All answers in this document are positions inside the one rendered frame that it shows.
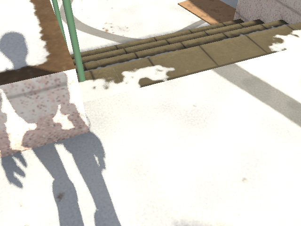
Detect stairs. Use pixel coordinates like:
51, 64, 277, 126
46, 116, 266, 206
71, 19, 289, 73

